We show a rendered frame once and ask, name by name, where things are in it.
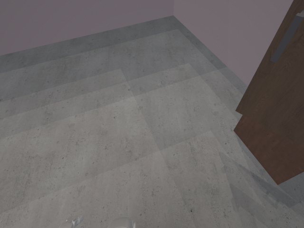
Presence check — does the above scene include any left robot thigh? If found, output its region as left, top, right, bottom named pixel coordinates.
left=107, top=217, right=136, bottom=228

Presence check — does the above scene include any robot left hand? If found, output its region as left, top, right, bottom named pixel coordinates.
left=59, top=215, right=84, bottom=228

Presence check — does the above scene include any cupboard door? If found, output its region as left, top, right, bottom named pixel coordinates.
left=236, top=0, right=304, bottom=148

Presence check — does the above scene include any handle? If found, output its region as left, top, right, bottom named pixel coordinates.
left=270, top=10, right=304, bottom=63

